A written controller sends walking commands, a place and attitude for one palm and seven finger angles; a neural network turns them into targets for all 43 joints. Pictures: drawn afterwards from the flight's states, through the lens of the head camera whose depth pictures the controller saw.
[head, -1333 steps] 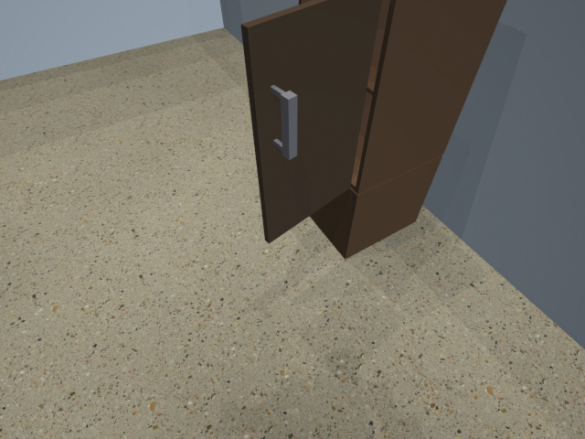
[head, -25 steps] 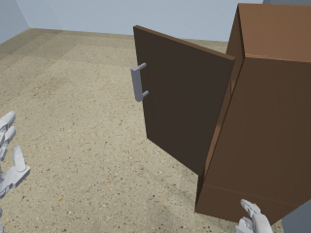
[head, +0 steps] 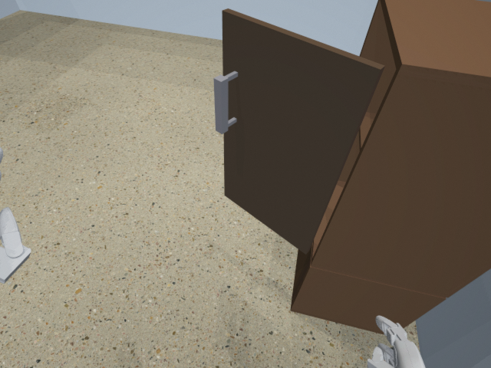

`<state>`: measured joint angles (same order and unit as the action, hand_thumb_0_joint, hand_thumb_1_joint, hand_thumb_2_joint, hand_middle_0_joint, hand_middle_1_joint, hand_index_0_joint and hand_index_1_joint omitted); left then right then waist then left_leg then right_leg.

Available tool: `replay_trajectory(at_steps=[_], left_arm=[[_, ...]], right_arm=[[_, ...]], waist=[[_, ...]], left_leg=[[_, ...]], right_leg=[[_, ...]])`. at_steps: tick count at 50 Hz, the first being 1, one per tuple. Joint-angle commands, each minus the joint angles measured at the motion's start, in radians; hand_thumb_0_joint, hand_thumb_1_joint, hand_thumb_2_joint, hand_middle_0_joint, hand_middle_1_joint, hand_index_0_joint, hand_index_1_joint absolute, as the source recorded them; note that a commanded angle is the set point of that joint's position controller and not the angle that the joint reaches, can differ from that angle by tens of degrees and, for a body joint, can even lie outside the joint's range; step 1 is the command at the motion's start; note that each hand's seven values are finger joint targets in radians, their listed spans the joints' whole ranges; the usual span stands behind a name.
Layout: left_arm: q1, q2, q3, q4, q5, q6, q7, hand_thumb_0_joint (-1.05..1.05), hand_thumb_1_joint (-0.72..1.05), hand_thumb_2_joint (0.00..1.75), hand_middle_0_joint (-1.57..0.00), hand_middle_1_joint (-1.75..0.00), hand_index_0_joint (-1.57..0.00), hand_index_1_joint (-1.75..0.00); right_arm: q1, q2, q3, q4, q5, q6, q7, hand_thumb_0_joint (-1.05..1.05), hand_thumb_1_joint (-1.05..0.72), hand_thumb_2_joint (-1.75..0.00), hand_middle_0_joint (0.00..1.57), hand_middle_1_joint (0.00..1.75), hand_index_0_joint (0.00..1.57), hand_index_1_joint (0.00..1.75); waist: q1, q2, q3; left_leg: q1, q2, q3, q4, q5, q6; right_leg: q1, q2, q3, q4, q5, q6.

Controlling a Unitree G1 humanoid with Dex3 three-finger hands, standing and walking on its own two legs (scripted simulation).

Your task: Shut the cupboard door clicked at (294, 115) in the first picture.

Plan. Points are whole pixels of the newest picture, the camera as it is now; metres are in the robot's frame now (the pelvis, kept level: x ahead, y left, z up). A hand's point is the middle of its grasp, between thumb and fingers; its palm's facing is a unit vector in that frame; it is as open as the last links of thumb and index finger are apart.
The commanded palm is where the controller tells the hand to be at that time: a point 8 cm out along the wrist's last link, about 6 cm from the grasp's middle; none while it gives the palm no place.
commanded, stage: step back with the hand held close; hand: left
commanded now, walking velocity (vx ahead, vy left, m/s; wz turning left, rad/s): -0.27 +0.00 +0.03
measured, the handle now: (227, 102) +0.67 +0.09 +0.08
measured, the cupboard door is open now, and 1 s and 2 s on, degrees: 62 62 62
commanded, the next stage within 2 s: stop stepping back and stand still in 1.18 s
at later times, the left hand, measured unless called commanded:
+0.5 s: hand (13, 264) +0.19 +0.27 +0.18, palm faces +0.44 -0.77 -0.46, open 7.4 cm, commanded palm +0.12 +0.30 +0.19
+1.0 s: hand (33, 335) +0.12 +0.20 +0.19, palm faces +0.34 -0.82 -0.47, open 7.4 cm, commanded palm +0.06 +0.25 +0.19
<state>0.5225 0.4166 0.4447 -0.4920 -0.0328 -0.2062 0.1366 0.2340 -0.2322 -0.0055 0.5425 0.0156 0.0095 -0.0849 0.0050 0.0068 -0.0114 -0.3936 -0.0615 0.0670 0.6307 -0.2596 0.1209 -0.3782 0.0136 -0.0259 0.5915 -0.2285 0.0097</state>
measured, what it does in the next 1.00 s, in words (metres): steps on the spot: right foot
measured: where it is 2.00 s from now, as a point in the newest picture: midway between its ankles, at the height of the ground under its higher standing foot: outside the picture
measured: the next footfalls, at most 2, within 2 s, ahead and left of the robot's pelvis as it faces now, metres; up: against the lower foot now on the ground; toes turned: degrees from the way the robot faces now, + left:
right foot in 0.84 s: -0.09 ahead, -0.16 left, +0.00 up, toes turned +2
right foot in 1.44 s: -0.22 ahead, -0.15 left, +0.00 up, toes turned +0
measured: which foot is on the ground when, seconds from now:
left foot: down 0.00-1.00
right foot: down 0.00-0.76, up 0.78-0.82, down 0.84-1.00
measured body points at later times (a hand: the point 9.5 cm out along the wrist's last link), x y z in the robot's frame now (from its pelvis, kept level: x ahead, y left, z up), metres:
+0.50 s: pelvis -0.02 +0.00 -0.01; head -0.01 +0.04 +0.44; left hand +0.16 +0.31 +0.20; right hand +0.13 -0.25 -0.08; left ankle +0.05 +0.04 -0.72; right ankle +0.05 -0.13 -0.72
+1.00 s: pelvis -0.08 -0.05 +0.01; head -0.07 -0.02 +0.46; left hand +0.09 +0.25 +0.21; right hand +0.11 -0.28 -0.06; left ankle +0.05 +0.04 -0.72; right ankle -0.13 -0.16 -0.72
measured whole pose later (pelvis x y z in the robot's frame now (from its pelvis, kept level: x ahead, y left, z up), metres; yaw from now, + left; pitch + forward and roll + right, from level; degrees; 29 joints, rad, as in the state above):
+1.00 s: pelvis -0.08 -0.05 +0.01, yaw +0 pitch +4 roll -4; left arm 0.58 0.49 0.43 -0.58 -0.08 -0.26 0.11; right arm 0.13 -0.18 -0.01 0.60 0.01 -0.05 -0.07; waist -0.01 0.00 -0.04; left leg -0.52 0.03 0.01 0.48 -0.07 0.03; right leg -0.22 0.09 0.01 0.45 -0.30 -0.01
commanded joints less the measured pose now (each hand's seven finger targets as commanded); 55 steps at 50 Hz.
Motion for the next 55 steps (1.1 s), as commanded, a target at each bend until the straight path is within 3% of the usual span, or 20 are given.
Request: replay_trajectory(at_steps=[1, 7, 8, 16, 17, 22, 26, 30, 32, 35, 39, 41, 42, 45, 47, 48, 50, 51, 53, 55], left_arm=[[-0.077, 0.183, 0.126, -0.206, 0.006, -0.072, 0.022, 0.0, 0.9, 0.9, -0.2, -0.3, -0.2, -0.3], [-0.099, 0.206, 0.154, -0.214, 0.02, -0.088, 0.022, 0.0, 0.9, 0.9, -0.2, -0.3, -0.2, -0.3], [-0.1, 0.182, 0.133, -0.212, 0.017, -0.092, 0.019, 0.0, 0.9, 0.9, -0.2, -0.3, -0.2, -0.3], [-0.078, 0.196, 0.155, -0.259, 0.021, -0.112, 0.021, 0.0, 0.9, 0.9, -0.2, -0.3, -0.2, -0.3], [-0.071, 0.221, 0.182, -0.255, 0.024, -0.114, 0.025, 0.0, 0.9, 0.9, -0.2, -0.3, -0.2, -0.3], [-0.056, 0.211, 0.189, -0.253, 0.016, -0.123, 0.023, 0.0, 0.9, 0.9, -0.2, -0.3, -0.2, -0.3], [-0.063, 0.196, 0.176, -0.246, 0.012, -0.123, 0.015, 0.0, 0.9, 0.9, -0.2, -0.3, -0.2, -0.3], [-0.033, 0.178, 0.146, -0.265, -0.009, -0.131, 0.002, 0.0, 0.9, 0.9, -0.2, -0.3, -0.2, -0.3], [-0.043, 0.181, 0.14, -0.271, -0.009, -0.135, 0.001, 0.0, 0.9, 0.9, -0.2, -0.3, -0.2, -0.3], [-0.027, 0.172, 0.119, -0.277, -0.021, -0.134, -0.003, 0.0, 0.9, 0.9, -0.2, -0.3, -0.2, -0.3], [-0.006, 0.188, 0.124, -0.286, -0.031, -0.126, -0.008, 0.0, 0.9, 0.9, -0.2, -0.3, -0.2, -0.3], [0.009, 0.2, 0.134, -0.291, -0.038, -0.125, -0.01, 0.0, 0.9, 0.9, -0.2, -0.3, -0.2, -0.3], [0.026, 0.22, 0.152, -0.298, -0.037, -0.126, -0.007, 0.0, 0.9, 0.9, -0.2, -0.3, -0.2, -0.3], [0.031, 0.224, 0.138, -0.282, -0.054, -0.112, -0.002, 0.0, 0.9, 0.9, -0.2, -0.3, -0.2, -0.3], [0.061, 0.252, 0.156, -0.262, -0.056, -0.1, 0.005, 0.0, 0.9, 0.9, -0.2, -0.3, -0.2, -0.3], [0.06, 0.24, 0.137, -0.243, -0.059, -0.095, 0.007, 0.0, 0.9, 0.9, -0.2, -0.3, -0.2, -0.3], [0.027, 0.251, 0.125, -0.207, -0.046, -0.088, 0.02, 0.0, 0.9, 0.9, -0.2, -0.3, -0.2, -0.3], [0.012, 0.249, 0.114, -0.186, -0.035, -0.083, 0.026, 0.0, 0.9, 0.9, -0.2, -0.3, -0.2, -0.3], [-0.03, 0.239, 0.091, -0.143, -0.018, -0.064, 0.028, 0.0, 0.9, 0.9, -0.2, -0.3, -0.2, -0.3], [-0.086, 0.235, 0.07, -0.124, -0.01, -0.062, 0.029, 0.0, 0.9, 0.9, -0.2, -0.3, -0.2, -0.3]], right_arm=[[-0.094, -0.154, -0.058, -0.153, -0.004, -0.063, -0.012, 0.0, -0.9, -0.9, 0.2, 0.3, 0.2, 0.3], [-0.099, -0.161, -0.064, -0.142, -0.011, -0.072, -0.005, 0.0, -0.9, -0.9, 0.2, 0.3, 0.2, 0.3], [-0.096, -0.152, -0.06, -0.14, -0.012, -0.071, -0.005, 0.0, -0.9, -0.9, 0.2, 0.3, 0.2, 0.3], [-0.093, -0.147, -0.068, -0.136, -0.01, -0.071, 0.007, 0.0, -0.9, -0.9, 0.2, 0.3, 0.2, 0.3], [-0.097, -0.152, -0.07, -0.133, -0.014, -0.073, 0.005, 0.0, -0.9, -0.9, 0.2, 0.3, 0.2, 0.3], [-0.097, -0.146, -0.072, -0.12, -0.02, -0.083, -0.004, 0.0, -0.9, -0.9, 0.2, 0.3, 0.2, 0.3], [-0.097, -0.144, -0.075, -0.11, -0.027, -0.093, -0.007, 0.0, -0.9, -0.9, 0.2, 0.3, 0.2, 0.3], [-0.097, -0.135, -0.072, -0.094, -0.028, -0.112, 0.001, 0.0, -0.9, -0.9, 0.2, 0.3, 0.2, 0.3], [-0.102, -0.136, -0.073, -0.08, -0.035, -0.122, 0.002, 0.0, -0.9, -0.9, 0.2, 0.3, 0.2, 0.3], [-0.107, -0.126, -0.068, -0.064, -0.032, -0.133, 0.005, 0.0, -0.9, -0.9, 0.2, 0.3, 0.2, 0.3], [-0.126, -0.119, -0.062, -0.056, -0.03, -0.134, 0.007, 0.0, -0.9, -0.9, 0.2, 0.3, 0.2, 0.3], [-0.131, -0.117, -0.06, -0.054, -0.026, -0.129, 0.008, 0.0, -0.9, -0.9, 0.2, 0.3, 0.2, 0.3], [-0.122, -0.112, -0.063, -0.052, -0.027, -0.125, 0.008, 0.0, -0.9, -0.9, 0.2, 0.3, 0.2, 0.3], [-0.131, -0.101, -0.064, -0.068, -0.007, -0.107, 0.005, 0.0, -0.9, -0.9, 0.2, 0.3, 0.2, 0.3], [-0.136, -0.092, -0.064, -0.08, 0.0, -0.095, 0.004, 0.0, -0.9, -0.9, 0.2, 0.3, 0.2, 0.3], [-0.141, -0.086, -0.059, -0.086, 0.002, -0.089, 0.003, 0.0, -0.9, -0.9, 0.2, 0.3, 0.2, 0.3], [-0.144, -0.092, -0.057, -0.077, -0.003, -0.079, -0.003, 0.0, -0.9, -0.9, 0.2, 0.3, 0.2, 0.3], [-0.141, -0.09, -0.053, -0.068, -0.011, -0.073, -0.005, 0.0, -0.9, -0.9, 0.2, 0.3, 0.2, 0.3], [-0.14, -0.079, -0.043, -0.061, -0.023, -0.056, -0.011, 0.0, -0.9, -0.9, 0.2, 0.3, 0.2, 0.3], [-0.137, -0.091, -0.038, -0.066, -0.016, -0.044, -0.018, 0.0, -0.9, -0.9, 0.2, 0.3, 0.2, 0.3]], waist=[[-0.008, 0.083, -0.062], [-0.006, 0.075, -0.045], [-0.009, 0.067, -0.042], [-0.016, 0.052, -0.085], [-0.014, 0.072, -0.078], [-0.012, 0.115, -0.105], [-0.012, 0.143, -0.086], [-0.014, 0.11, -0.124], [-0.011, 0.164, -0.132], [-0.007, 0.164, -0.188], [-0.003, 0.164, -0.208], [0.0, 0.159, -0.24], [0.0, 0.149, -0.268], [-0.018, 0.054, -0.313], [-0.022, -0.026, -0.301], [-0.03, -0.057, -0.246], [-0.035, -0.093, -0.131], [-0.036, -0.101, -0.083], [-0.042, -0.097, -0.005], [-0.037, -0.064, 0.034]], left_leg=[[-0.392, 0.236, -0.308, -0.328, -0.388, 0.009], [-0.462, 0.252, -0.338, -0.335, -0.442, 0.016], [-0.467, 0.252, -0.336, -0.328, -0.423, 0.015], [-0.455, 0.214, -0.303, -0.234, -0.437, 0.002], [-0.46, 0.222, -0.316, -0.249, -0.434, 0.003], [-0.48, 0.282, -0.368, -0.326, -0.38, 0.017], [-0.463, 0.33, -0.396, -0.366, -0.342, 0.03], [-0.238, 0.315, -0.38, -0.324, -0.056, 0.003], [-0.186, 0.32, -0.379, -0.34, 0.0, -0.001], [-0.055, 0.318, -0.347, -0.328, 0.099, -0.011], [0.008, 0.296, -0.315, -0.341, 0.085, -0.027], [0.046, 0.267, -0.278, -0.316, 0.117, -0.045], [0.091, 0.242, -0.255, -0.286, 0.208, -0.058], [0.198, 0.188, -0.144, -0.204, 0.239, -0.08], [0.203, 0.15, -0.101, -0.15, 0.14, -0.098], [0.202, 0.124, -0.082, -0.108, 0.074, -0.107], [0.2, 0.073, -0.064, 0.046, -0.021, -0.129], [0.17, 0.065, -0.079, 0.116, -0.035, -0.131], [0.033, 0.076, -0.119, 0.098, -0.021, -0.132], [-0.01, 0.083, -0.125, -0.003, 0.073, -0.127]], right_leg=[[0.387, -0.036, 0.136, 0.085, 0.072, -0.017], [0.4, -0.025, 0.141, 0.123, 0.05, -0.021], [0.398, -0.031, 0.14, 0.129, 0.062, -0.023], [0.348, -0.079, 0.232, 0.089, 0.026, -0.053], [0.347, -0.074, 0.228, 0.092, 0.029, -0.052], [0.413, -0.013, 0.141, 0.188, 0.103, -0.027], [0.411, 0.029, 0.107, 0.221, 0.041, -0.009], [0.309, 0.04, 0.104, 0.119, 0.056, -0.011], [0.293, 0.044, 0.095, 0.093, 0.013, -0.008], [0.253, 0.051, 0.076, 0.026, -0.037, -0.001], [0.241, 0.056, 0.053, -0.079, -0.06, 0.0], [0.25, 0.041, 0.054, -0.144, 0.029, -0.005], [0.246, 0.016, 0.067, -0.175, 0.116, -0.009], [0.151, -0.029, 0.091, -0.181, 0.223, 0.022], [0.093, -0.091, 0.119, -0.226, 0.206, 0.024], [0.019, -0.13, 0.157, -0.274, 0.147, 0.011], [-0.156, -0.224, 0.24, -0.383, 0.013, -0.038], [-0.189, -0.255, 0.254, -0.387, 0.055, -0.069], [-0.099, -0.256, 0.228, -0.323, 0.269, -0.103], [-0.015, -0.201, 0.186, -0.258, 0.394, -0.077]])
